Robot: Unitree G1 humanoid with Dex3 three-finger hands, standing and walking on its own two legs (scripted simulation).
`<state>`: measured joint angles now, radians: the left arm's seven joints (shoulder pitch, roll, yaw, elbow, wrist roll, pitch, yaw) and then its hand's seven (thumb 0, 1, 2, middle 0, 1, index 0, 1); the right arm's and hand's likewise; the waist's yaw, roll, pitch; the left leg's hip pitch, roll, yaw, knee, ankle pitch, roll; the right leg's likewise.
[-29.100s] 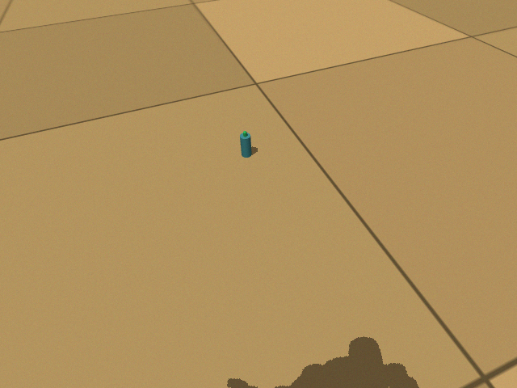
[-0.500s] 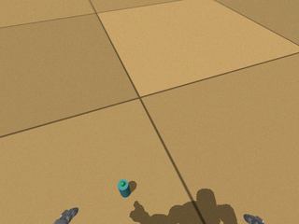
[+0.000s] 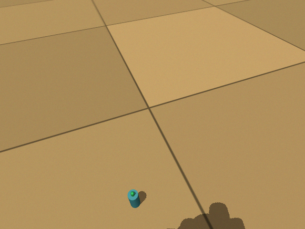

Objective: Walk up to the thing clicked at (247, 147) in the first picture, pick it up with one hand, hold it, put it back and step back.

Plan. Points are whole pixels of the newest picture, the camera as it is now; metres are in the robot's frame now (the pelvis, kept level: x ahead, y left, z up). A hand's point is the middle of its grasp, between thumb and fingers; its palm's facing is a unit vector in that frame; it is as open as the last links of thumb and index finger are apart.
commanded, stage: stand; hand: left
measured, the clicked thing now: (133, 197) +0.44 +0.19 -0.69
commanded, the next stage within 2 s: step back in 1.44 s
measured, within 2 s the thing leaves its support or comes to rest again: neither
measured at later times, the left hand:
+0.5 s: hand out of the picture +0.05 +0.24 -0.16, palm faces -0.02 -0.94 -0.34, open 7.4 cm
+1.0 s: hand out of the picture +0.09 +0.24 -0.15, palm faces -0.02 -0.94 -0.34, open 7.4 cm
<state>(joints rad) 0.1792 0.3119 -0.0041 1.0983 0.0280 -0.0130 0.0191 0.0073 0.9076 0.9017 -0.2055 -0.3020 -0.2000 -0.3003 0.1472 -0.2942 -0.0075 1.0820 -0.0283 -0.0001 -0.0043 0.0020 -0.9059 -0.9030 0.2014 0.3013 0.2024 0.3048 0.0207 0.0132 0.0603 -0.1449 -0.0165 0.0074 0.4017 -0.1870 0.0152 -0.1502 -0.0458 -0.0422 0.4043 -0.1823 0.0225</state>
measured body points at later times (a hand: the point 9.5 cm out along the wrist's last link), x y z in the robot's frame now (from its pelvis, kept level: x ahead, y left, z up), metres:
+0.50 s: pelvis +0.00 -0.01 +0.00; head +0.00 -0.01 +0.45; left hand +0.05 +0.28 -0.13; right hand +0.06 -0.30 -0.14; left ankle +0.02 +0.11 -0.74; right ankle +0.03 -0.13 -0.74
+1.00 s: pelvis +0.02 -0.01 +0.01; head +0.03 -0.02 +0.46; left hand +0.10 +0.28 -0.13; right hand +0.09 -0.30 -0.14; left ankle +0.02 +0.11 -0.74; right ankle +0.03 -0.13 -0.74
